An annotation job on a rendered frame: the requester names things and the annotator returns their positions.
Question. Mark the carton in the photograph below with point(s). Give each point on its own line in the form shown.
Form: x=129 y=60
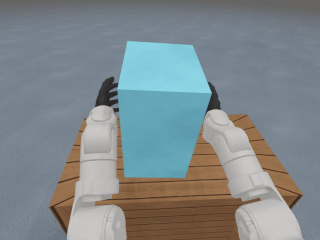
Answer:
x=163 y=96

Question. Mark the robot left hand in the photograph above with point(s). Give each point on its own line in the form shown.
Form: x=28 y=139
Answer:
x=103 y=98

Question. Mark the robot right forearm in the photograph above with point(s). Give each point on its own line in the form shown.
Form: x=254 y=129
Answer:
x=246 y=178

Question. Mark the right robot upper arm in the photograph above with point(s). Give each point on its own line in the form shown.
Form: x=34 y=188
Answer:
x=267 y=219

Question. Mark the left robot upper arm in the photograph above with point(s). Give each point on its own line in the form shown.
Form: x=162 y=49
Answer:
x=98 y=222

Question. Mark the robot left forearm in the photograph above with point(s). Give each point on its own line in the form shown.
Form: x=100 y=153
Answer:
x=98 y=155

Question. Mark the pedestal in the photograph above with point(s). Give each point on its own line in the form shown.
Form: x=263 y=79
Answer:
x=197 y=207

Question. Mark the robot right hand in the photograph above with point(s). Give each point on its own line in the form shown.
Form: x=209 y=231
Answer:
x=214 y=103

